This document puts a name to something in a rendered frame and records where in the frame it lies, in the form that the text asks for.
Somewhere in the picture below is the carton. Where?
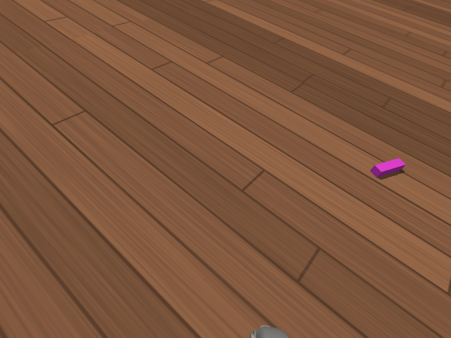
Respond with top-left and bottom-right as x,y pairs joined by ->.
370,158 -> 406,177

